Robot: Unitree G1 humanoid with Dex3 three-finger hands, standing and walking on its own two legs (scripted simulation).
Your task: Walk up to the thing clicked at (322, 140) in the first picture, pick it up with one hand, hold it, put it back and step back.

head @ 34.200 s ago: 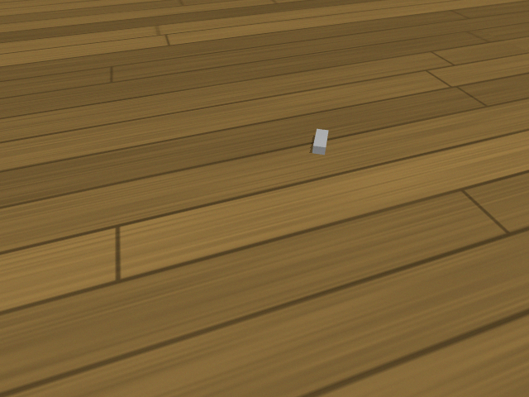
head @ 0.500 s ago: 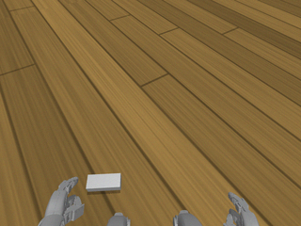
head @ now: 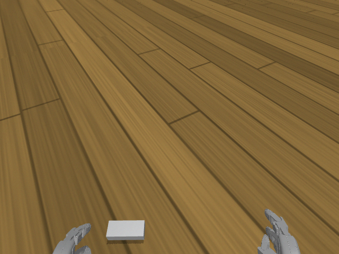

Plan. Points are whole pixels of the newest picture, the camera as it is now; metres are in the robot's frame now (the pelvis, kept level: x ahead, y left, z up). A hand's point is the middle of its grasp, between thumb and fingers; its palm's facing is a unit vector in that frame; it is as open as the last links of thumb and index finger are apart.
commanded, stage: home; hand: left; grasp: from above
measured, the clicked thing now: (126, 230) +0.43 +0.23 -0.69
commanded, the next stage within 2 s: stand in 1.76 s
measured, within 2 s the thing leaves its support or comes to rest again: neither
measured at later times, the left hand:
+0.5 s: hand out of the picture +0.17 +0.17 -0.04, palm faces +0.04 -0.98 -0.20, open 7.4 cm
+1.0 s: hand out of the picture +0.16 +0.17 -0.05, palm faces +0.05 -0.98 -0.20, open 7.4 cm
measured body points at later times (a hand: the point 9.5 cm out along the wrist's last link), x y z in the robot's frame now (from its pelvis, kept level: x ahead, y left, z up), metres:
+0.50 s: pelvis +0.00 +0.00 +0.00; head +0.02 +0.00 +0.45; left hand +0.16 +0.23 -0.03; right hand +0.15 -0.25 -0.07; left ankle +0.01 +0.13 -0.68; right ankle +0.01 -0.15 -0.68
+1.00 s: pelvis +0.00 +0.00 +0.00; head +0.01 +0.00 +0.45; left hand +0.16 +0.22 -0.03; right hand +0.16 -0.25 -0.06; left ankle +0.01 +0.13 -0.68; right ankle +0.01 -0.15 -0.68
